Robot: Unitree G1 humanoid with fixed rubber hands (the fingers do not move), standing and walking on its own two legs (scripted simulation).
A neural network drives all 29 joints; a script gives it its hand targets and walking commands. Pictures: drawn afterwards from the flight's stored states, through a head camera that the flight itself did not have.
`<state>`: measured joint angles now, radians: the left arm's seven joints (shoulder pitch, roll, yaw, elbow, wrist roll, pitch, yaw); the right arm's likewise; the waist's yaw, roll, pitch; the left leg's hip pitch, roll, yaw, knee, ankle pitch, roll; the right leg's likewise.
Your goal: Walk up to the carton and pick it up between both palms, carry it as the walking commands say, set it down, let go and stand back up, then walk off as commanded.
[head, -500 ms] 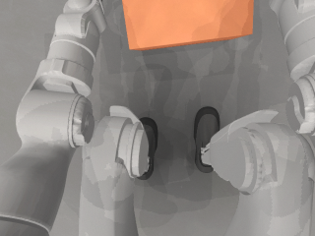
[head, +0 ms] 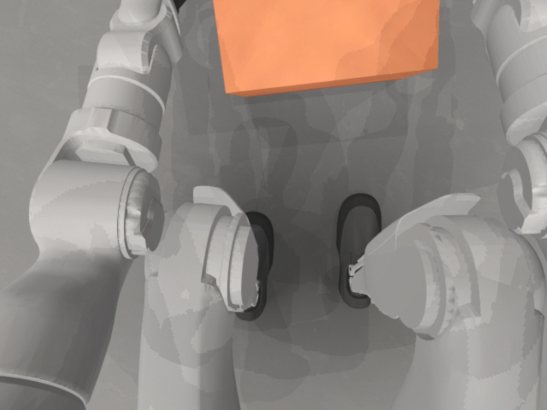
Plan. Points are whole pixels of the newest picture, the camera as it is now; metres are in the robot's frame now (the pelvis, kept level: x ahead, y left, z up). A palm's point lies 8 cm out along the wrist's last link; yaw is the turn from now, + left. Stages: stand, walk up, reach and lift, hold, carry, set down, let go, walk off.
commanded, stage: set down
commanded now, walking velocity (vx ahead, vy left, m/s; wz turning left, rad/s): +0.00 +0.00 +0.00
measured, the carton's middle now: out of the picture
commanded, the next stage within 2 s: none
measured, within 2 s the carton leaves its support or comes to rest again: neither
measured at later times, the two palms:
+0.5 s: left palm out of the picture +0.54 +0.14 -0.17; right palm out of the picture +0.55 -0.20 -0.17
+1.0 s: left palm (148, 4) +0.53 +0.16 -0.17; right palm out of the picture +0.53 -0.22 -0.18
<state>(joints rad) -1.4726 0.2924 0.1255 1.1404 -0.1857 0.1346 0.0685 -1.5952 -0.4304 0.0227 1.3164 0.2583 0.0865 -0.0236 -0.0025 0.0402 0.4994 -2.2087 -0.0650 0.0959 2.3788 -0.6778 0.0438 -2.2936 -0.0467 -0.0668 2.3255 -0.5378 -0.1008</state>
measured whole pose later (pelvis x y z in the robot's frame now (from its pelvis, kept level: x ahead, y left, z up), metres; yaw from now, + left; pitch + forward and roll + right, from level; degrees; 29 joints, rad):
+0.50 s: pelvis +0.00 +0.00 +0.00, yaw +0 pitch +28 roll +2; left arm -1.49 0.30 0.15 1.16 -0.14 0.13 0.03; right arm -1.61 -0.44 0.00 1.35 0.24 0.07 0.01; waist 0.00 0.03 0.52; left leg -2.20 -0.06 0.10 2.40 -0.68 0.05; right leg -2.29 -0.05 -0.07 2.34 -0.54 -0.10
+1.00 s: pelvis +0.00 +0.00 +0.00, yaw -1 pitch +29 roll +1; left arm -1.45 0.32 0.07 1.15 -0.23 0.06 0.12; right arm -1.54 -0.49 0.01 1.34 0.32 0.02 -0.04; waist 0.02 0.02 0.52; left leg -2.20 -0.05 0.08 2.37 -0.68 0.04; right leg -2.28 -0.03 -0.07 2.31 -0.53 -0.09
